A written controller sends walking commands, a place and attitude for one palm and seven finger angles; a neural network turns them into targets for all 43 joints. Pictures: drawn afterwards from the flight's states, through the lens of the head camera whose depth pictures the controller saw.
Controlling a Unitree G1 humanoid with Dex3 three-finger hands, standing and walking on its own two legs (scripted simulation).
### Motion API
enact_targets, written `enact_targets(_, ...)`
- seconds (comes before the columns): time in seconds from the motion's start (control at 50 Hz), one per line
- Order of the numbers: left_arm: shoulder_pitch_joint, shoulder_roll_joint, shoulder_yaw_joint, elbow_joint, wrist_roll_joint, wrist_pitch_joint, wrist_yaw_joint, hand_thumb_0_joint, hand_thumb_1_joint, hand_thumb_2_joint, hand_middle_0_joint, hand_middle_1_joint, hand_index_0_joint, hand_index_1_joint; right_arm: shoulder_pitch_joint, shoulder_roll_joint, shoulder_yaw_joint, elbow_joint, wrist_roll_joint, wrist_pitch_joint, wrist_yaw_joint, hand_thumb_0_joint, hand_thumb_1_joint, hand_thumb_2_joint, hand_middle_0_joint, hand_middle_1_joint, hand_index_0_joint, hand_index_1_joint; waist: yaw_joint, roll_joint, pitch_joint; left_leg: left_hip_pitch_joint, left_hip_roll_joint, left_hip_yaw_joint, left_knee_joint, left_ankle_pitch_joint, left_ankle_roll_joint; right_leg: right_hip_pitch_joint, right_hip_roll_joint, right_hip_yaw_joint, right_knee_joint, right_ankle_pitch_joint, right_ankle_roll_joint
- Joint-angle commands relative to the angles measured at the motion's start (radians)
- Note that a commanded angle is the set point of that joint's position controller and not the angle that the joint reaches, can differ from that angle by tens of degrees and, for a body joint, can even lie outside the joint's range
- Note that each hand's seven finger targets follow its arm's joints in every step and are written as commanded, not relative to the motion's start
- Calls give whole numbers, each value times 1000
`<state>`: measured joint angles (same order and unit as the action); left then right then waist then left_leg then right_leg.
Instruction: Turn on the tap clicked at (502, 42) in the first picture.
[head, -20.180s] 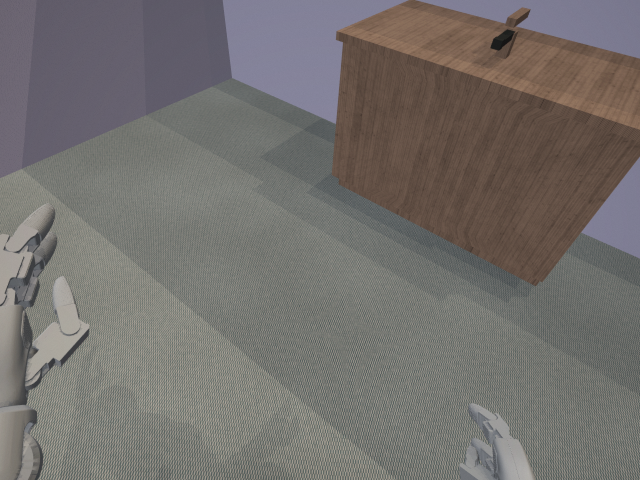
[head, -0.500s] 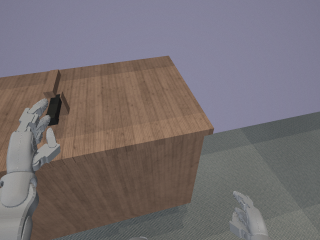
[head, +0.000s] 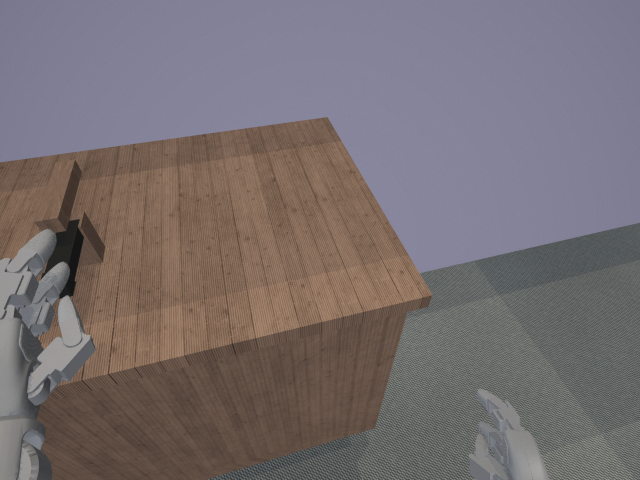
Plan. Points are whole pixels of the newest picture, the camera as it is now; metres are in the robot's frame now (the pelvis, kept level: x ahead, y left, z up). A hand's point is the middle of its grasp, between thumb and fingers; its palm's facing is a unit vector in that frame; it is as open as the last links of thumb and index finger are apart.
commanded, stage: turn the palm inward beside the body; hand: left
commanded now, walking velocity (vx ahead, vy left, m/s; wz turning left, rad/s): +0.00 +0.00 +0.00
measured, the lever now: (57, 284) +0.31 +0.39 +0.08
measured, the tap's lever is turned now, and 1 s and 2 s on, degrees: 0 0 0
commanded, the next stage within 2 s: reach beside the lever's end, fingers flat in 1.02 s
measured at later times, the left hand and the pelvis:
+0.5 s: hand (73, 408) +0.14 +0.24 +0.13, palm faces +0.49 -0.86 -0.13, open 7.5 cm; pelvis -0.04 +0.01 +0.00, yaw +1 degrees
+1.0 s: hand (87, 418) +0.14 +0.22 +0.14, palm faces +0.52 -0.85 -0.12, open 7.5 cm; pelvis -0.04 -0.02 +0.00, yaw +2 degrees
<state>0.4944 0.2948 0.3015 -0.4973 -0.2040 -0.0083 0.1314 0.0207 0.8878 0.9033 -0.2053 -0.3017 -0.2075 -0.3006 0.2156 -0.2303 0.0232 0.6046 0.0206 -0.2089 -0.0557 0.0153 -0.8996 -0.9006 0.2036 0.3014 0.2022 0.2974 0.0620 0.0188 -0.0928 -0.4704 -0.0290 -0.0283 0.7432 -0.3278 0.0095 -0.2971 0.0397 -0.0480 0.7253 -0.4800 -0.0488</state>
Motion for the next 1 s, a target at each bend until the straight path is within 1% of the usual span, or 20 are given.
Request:
enact_targets(0.0,-2,107,93,-186,-3,-9,13,0,900,900,-200,-300,-200,-300,-89,-122,-46,-149,17,-33,-17,0,-900,-900,200,300,200,300,22,16,-131,253,37,-5,-40,541,13,-62,-48,-21,-87,640,38)
enact_targets(0.02,-15,74,54,-194,-5,4,10,0,900,900,-200,-300,-200,-300,-78,-121,-47,-160,17,-27,-17,0,-900,-900,200,300,200,300,10,4,-131,253,40,-9,-46,534,13,-67,-48,-26,-91,624,38)
enact_targets(0.1,-60,111,49,-278,33,5,33,0,900,900,-200,-300,-200,-300,-88,-116,-43,-164,14,-20,-23,0,-900,-900,200,300,200,300,15,35,-142,297,49,-35,-59,583,4,-81,-40,-23,-94,552,32)
enact_targets(0.18,-48,86,25,-290,43,-19,53,0,900,900,-200,-300,-200,-300,-80,-110,-44,-172,7,-13,-16,0,-900,-900,200,300,200,300,9,29,-176,312,55,-50,-66,569,-8,-87,-34,-29,-91,486,29)
enact_targets(0.3,-1,65,25,-207,21,15,80,0,900,900,-200,-300,-200,-300,-144,-109,-27,-167,17,9,-26,0,-900,-900,200,300,200,300,23,36,-76,225,41,-50,-116,289,1,-97,-25,-31,-131,335,18)
enact_targets(0.32,-19,25,-22,-226,17,22,77,0,900,900,-200,-300,-200,-300,-152,-104,-22,-178,19,11,-26,0,-900,-900,200,300,200,300,9,39,-68,222,42,-51,-125,244,2,-108,-27,-33,-136,302,18)
enact_targets(0.42,-68,36,-51,-263,22,41,98,0,900,900,-200,-300,-200,-300,-198,-101,-2,-185,23,0,-39,0,-900,-900,200,300,200,300,2,49,6,174,31,-69,-175,-3,15,-139,-28,-17,-171,122,20)
enact_targets(0.5,-90,105,3,-270,32,29,131,0,900,900,-200,-300,-200,-300,-214,-103,4,-169,18,-19,-43,0,-900,-900,200,300,200,300,10,59,39,140,23,-75,-180,-135,18,-167,-26,2,-197,3,24)
enact_targets(0.52,-101,56,-39,-279,24,24,130,0,900,900,-200,-300,-200,-300,-224,-94,8,-176,18,-24,-42,0,-900,-900,200,300,200,300,0,49,38,140,19,-70,-178,-149,18,-169,-30,3,-198,-24,26)
enact_targets(0.6,-79,86,-3,-251,9,38,135,0,900,900,-200,-300,-200,-300,-232,-102,6,-156,18,-40,-43,0,-900,-900,200,300,200,300,17,85,49,126,12,-62,-158,-176,15,-177,-32,18,-221,-85,24)
enact_targets(0.62,-83,34,-59,-258,3,42,124,0,900,900,-200,-300,-200,-300,-238,-96,11,-163,20,-42,-42,0,-900,-900,200,300,200,300,2,70,55,127,12,-59,-156,-174,15,-176,-38,17,-220,-90,25)
enact_targets(0.7,-63,83,-24,-232,-1,76,112,0,900,900,-200,-300,-200,-300,-240,-104,7,-154,22,-52,-49,0,-900,-900,200,300,200,300,17,36,84,111,4,-41,-120,-138,16,-185,-48,52,-272,-153,29)
enact_targets(0.72,-84,47,-65,-248,-7,80,105,0,900,900,-200,-300,-200,-300,-242,-97,11,-163,24,-53,-51,0,-900,-900,200,300,200,300,6,21,91,109,3,-38,-117,-138,15,-190,-54,55,-273,-173,32)
enact_targets(0.78,-89,78,-36,-251,-10,84,109,0,900,900,-200,-300,-200,-300,-239,-101,5,-163,19,-63,-52,0,-900,-900,200,300,200,300,11,-8,86,109,3,-34,-88,-96,17,-196,-61,76,-292,-184,34)
enact_targets(0.8,-89,105,-5,-247,-4,85,115,0,900,900,-200,-300,-200,-300,-236,-100,3,-149,20,-64,-53,0,-900,-900,200,300,200,300,19,23,95,110,2,-33,-82,-89,16,-199,-61,84,-303,-181,32)
enact_targets(0.82,-103,63,-42,-266,-8,77,112,0,900,900,-200,-300,-200,-300,-234,-93,5,-160,19,-68,-51,0,-900,-900,200,300,200,300,6,-4,79,120,3,-35,-81,-72,18,-195,-64,79,-291,-158,34)
enact_targets(0.84,-101,80,-28,-257,-4,71,115,0,900,900,-200,-300,-200,-300,-228,-98,3,-158,18,-72,-49,0,-900,-900,200,300,200,300,8,17,86,119,6,-33,-75,-69,17,-202,-63,77,-288,-146,33)
enact_targets(0.9,-92,105,1,-270,5,51,121,0,900,900,-200,-300,-200,-300,-208,-100,-1,-147,16,-85,-43,0,-900,-900,200,300,200,300,15,52,50,136,8,-37,-68,-16,22,-185,-61,76,-271,-41,29)
enact_targets(0.92,-94,63,-40,-280,1,42,116,0,900,900,-200,-300,-200,-300,-201,-96,4,-158,14,-89,-41,0,-900,-900,200,300,200,300,1,36,41,142,8,-40,-74,-1,25,-178,-60,62,-249,9,29)
enact_targets(0.98,-62,68,-28,-266,-2,35,107,0,900,900,-200,-300,-200,-300,-178,-107,1,-162,11,-96,-36,0,-900,-900,200,300,200,300,3,20,-6,153,9,-37,-70,75,30,-144,-53,46,-209,167,31)
